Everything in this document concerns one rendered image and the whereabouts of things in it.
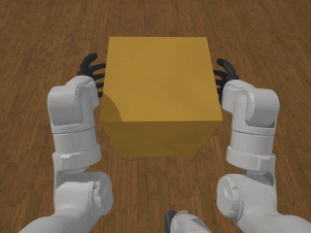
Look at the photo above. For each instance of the robot right upper arm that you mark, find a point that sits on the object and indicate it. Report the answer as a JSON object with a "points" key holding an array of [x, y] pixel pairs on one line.
{"points": [[250, 201]]}

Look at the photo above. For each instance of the right robot forearm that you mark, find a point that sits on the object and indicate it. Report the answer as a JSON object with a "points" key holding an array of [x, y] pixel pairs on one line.
{"points": [[254, 118]]}

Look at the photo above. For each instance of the left robot forearm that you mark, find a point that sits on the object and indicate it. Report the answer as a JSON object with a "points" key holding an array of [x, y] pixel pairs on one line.
{"points": [[71, 115]]}

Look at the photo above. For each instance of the carton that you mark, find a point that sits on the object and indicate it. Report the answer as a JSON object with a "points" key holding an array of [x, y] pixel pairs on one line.
{"points": [[159, 96]]}

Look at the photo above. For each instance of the robot left hand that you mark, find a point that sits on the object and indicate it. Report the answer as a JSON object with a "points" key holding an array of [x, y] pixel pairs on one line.
{"points": [[86, 70]]}

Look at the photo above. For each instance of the robot left upper arm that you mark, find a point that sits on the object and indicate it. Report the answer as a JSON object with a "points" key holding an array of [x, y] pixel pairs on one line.
{"points": [[80, 200]]}

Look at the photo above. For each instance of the robot right foot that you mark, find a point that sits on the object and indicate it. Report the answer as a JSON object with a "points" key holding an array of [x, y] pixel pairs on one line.
{"points": [[168, 219]]}

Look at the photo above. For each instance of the right robot shin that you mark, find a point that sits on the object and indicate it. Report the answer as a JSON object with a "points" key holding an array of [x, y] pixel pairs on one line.
{"points": [[180, 213]]}

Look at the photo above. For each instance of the robot right hand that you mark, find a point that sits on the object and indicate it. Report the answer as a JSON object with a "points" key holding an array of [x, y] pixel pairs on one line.
{"points": [[226, 77]]}

